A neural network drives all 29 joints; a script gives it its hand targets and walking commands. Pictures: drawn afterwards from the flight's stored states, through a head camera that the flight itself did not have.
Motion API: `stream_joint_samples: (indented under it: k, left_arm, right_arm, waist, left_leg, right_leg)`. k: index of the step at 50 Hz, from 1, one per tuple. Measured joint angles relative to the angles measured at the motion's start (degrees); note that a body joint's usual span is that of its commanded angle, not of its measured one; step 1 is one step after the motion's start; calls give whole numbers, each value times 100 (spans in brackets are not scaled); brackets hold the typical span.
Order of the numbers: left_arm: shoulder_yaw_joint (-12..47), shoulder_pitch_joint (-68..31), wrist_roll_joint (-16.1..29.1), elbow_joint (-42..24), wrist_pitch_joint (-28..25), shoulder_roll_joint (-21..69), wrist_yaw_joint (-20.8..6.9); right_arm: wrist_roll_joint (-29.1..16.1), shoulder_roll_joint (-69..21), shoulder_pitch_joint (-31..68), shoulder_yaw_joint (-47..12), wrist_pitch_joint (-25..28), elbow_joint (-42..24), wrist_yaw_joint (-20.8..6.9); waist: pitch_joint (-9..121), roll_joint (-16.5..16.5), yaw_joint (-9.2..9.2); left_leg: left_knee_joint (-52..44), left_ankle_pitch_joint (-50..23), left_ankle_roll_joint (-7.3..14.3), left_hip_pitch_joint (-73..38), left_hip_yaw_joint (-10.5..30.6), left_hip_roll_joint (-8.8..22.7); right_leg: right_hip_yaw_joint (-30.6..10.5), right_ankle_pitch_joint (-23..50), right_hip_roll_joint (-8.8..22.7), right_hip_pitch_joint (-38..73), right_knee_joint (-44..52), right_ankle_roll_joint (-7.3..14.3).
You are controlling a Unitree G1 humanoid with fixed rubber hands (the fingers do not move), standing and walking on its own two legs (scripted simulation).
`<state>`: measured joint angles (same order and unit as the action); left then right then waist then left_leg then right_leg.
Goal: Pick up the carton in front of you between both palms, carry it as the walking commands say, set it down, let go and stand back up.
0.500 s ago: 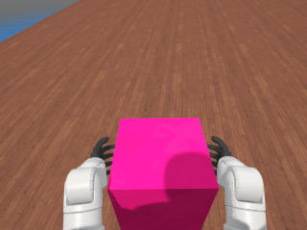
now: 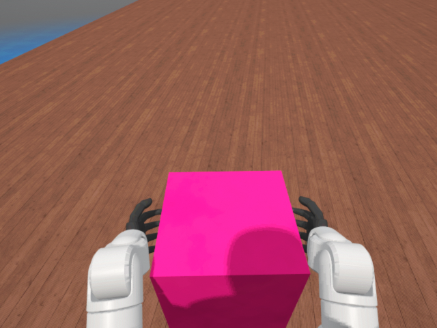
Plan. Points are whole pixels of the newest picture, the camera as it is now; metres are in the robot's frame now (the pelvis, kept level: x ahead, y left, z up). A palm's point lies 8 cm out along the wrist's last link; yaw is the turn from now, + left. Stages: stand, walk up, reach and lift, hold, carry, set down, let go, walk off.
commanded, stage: carry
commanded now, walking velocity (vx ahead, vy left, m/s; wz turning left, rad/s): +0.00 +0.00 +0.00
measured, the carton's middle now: (226, 255) +0.27 +0.00 +0.02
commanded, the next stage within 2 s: hold in 1.42 s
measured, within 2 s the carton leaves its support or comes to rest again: neither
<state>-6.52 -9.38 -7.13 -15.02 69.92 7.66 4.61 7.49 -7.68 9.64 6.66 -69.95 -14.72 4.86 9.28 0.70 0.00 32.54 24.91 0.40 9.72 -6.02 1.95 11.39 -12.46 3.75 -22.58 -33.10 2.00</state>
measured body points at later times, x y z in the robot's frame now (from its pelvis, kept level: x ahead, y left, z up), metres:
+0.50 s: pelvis -0.03 +0.01 +0.00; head -0.07 +0.01 +0.45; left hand +0.24 +0.16 +0.07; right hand +0.24 -0.14 +0.07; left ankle -0.09 +0.10 -0.73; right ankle +0.05 -0.10 -0.73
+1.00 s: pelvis -0.04 +0.01 +0.00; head -0.06 +0.01 +0.45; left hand +0.27 +0.16 +0.04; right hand +0.27 -0.14 +0.03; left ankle -0.09 +0.10 -0.73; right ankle +0.05 -0.10 -0.73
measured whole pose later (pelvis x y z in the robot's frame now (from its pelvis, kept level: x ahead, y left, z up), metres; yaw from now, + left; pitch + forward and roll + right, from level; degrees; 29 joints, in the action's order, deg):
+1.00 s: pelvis -0.04 +0.01 +0.00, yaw +0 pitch +2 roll +0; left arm -12.3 -14.5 -15.1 14.4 38.9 8.6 0.0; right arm 15.4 -8.6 14.4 12.3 -39.1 14.3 0.5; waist 5.7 0.5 0.2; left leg 32.0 21.4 2.0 12.2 -6.8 0.4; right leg 10.6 -6.8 4.8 -23.5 -29.0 1.5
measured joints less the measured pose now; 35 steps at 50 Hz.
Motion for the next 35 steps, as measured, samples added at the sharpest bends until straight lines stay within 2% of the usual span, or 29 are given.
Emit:
stream_joint_samples:
  k: [10,16,29,35]
  left_arm:
    - [-1,9,-12,57,31,-1,-1]
    - [6,75,-49,277,-128,-9,-41]
    - [20,191,-250,949,-1045,-21,-219]
    - [-19,144,-419,1483,-1620,-15,-314]
  right_arm:
    - [0,1,-8,4,-22,66,-1]
    - [32,9,-72,-9,134,287,-31]
    - [231,23,-202,-51,1041,937,-189]
    - [406,18,-168,0,1616,1459,-291]
  waist:
    - [20,-25,10]
    - [24,-33,3]
    - [-109,-38,-14]
    - [-134,-37,-16]
  left_leg:
    - [-89,-146,67,12,-30,-71]
    - [-128,-228,94,47,-43,-107]
    - [-116,-327,131,158,-61,-150]
    - [-95,-335,138,192,-72,-155]
  right_leg:
    - [-33,214,44,33,191,-32]
    - [-46,328,68,23,283,-40]
    - [-66,486,102,-41,376,-42]
    - [-76,513,106,-66,381,-44]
